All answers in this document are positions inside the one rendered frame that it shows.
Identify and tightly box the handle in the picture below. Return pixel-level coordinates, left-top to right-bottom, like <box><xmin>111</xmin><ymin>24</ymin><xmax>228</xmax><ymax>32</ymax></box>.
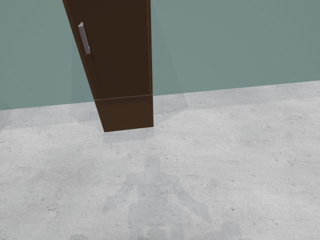
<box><xmin>78</xmin><ymin>22</ymin><xmax>90</xmax><ymax>54</ymax></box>

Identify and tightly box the cupboard door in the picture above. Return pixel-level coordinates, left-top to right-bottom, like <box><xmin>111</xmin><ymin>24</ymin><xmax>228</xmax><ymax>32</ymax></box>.
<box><xmin>66</xmin><ymin>0</ymin><xmax>150</xmax><ymax>99</ymax></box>

